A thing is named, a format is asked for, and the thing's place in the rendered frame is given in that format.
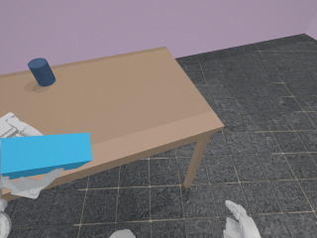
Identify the right robot hand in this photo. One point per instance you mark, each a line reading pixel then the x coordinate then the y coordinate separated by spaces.
pixel 246 228

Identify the sponge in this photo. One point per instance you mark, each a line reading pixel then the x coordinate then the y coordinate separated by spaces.
pixel 38 155

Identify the left robot forearm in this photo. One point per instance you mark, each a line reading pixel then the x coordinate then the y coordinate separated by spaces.
pixel 5 220

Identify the left robot hand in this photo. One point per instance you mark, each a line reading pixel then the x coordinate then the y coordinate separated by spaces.
pixel 11 127

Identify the table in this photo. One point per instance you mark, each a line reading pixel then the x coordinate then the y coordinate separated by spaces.
pixel 133 105

